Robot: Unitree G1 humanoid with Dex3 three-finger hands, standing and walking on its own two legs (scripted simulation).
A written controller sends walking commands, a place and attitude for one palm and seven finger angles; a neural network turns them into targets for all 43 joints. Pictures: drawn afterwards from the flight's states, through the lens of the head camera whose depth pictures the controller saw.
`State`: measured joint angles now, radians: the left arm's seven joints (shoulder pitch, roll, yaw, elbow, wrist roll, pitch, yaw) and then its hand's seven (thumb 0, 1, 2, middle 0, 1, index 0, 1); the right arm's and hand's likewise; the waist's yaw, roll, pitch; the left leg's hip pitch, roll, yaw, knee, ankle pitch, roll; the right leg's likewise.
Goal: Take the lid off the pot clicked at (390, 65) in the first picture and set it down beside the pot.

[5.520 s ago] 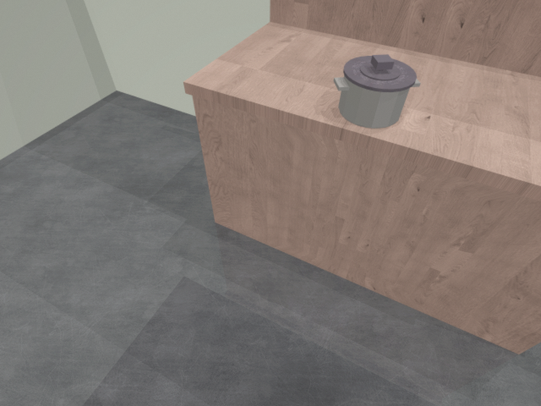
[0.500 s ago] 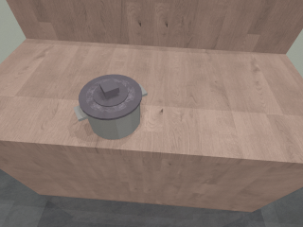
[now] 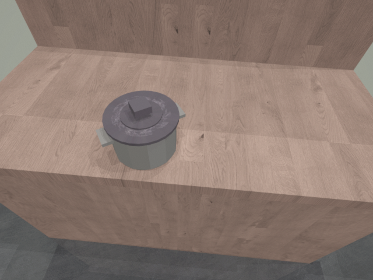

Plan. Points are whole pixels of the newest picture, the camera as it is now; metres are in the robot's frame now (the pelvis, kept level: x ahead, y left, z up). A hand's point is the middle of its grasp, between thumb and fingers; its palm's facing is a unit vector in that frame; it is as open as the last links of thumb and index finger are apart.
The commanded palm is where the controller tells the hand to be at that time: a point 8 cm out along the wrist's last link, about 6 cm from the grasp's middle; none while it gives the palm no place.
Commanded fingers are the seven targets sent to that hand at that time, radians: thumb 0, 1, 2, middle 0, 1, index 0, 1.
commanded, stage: look again from close up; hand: left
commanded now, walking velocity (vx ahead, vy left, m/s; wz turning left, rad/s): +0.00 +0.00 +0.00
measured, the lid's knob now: (140, 106) +0.46 +0.15 +0.11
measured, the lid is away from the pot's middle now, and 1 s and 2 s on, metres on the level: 0.00 0.00 0.00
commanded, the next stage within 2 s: lift the closed hand beside the body in 0.36 s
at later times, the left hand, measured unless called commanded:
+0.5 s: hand out of the picture -0.02 +0.17 -0.18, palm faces +0.07 -0.98 -0.17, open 7.4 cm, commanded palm +0.08 +0.23 -0.07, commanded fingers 0.00 0.90 0.90 -0.33 -0.44 -0.33 -0.44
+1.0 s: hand out of the picture +0.08 +0.21 -0.02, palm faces +0.27 -0.93 -0.25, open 3.3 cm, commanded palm +0.04 +0.26 +0.01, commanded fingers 0.00 0.90 0.90 -1.30 -1.50 -1.30 -1.50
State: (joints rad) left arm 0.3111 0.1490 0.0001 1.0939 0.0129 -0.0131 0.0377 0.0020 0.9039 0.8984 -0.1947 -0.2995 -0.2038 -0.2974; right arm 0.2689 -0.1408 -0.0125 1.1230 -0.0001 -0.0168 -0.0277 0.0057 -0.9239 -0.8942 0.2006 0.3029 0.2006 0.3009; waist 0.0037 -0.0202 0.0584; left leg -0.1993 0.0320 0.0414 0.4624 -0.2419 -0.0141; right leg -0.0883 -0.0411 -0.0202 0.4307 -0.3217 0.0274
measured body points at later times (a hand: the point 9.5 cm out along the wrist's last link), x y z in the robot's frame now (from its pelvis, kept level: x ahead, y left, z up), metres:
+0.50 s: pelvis -0.01 +0.01 +0.00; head +0.01 +0.02 +0.45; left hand -0.02 +0.23 -0.16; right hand -0.02 -0.21 -0.16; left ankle +0.00 +0.13 -0.74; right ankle -0.06 -0.13 -0.74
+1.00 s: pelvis -0.05 +0.01 +0.00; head -0.06 +0.01 +0.45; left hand +0.06 +0.26 -0.01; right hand +0.20 -0.19 -0.03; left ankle +0.00 +0.13 -0.74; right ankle -0.06 -0.13 -0.74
